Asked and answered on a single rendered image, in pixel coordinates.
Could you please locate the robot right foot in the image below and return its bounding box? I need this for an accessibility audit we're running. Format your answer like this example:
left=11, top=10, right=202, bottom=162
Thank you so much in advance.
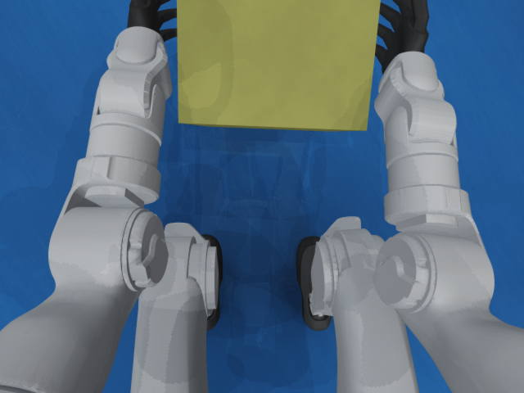
left=296, top=236, right=332, bottom=331

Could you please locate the right robot upper arm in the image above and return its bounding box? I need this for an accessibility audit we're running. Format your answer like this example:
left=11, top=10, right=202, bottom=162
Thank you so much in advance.
left=373, top=231, right=524, bottom=393

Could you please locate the robot right thigh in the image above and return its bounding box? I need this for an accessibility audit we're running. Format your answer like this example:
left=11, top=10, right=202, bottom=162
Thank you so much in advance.
left=314, top=228, right=419, bottom=393

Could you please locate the left robot hand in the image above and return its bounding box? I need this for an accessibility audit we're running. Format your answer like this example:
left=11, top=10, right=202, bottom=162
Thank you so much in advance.
left=127, top=0, right=177, bottom=42

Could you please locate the robot left forearm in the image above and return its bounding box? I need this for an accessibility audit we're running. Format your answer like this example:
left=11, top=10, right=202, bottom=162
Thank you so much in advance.
left=48, top=26, right=173, bottom=276

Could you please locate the carton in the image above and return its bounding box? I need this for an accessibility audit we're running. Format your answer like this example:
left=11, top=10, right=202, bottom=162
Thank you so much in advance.
left=177, top=0, right=381, bottom=132

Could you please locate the robot right forearm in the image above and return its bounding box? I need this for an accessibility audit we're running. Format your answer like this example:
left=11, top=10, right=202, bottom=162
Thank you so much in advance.
left=374, top=52, right=489, bottom=258

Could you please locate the left robot upper arm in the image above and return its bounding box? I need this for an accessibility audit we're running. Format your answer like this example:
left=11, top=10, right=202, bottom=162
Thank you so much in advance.
left=0, top=207, right=169, bottom=393

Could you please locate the right robot hand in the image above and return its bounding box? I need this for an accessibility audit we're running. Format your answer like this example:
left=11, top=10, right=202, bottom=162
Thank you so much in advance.
left=375, top=0, right=429, bottom=75

